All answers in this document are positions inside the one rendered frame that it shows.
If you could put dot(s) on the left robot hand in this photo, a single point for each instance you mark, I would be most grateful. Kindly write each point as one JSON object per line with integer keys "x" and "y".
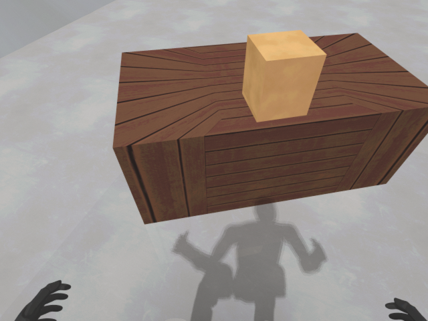
{"x": 36, "y": 308}

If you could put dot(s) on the right robot hand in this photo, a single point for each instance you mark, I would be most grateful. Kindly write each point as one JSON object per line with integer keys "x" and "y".
{"x": 412, "y": 313}

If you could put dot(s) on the pedestal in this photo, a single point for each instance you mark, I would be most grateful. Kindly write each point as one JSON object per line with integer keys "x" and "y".
{"x": 189, "y": 145}

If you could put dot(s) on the carton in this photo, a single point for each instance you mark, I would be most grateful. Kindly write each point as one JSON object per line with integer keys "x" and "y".
{"x": 281, "y": 73}

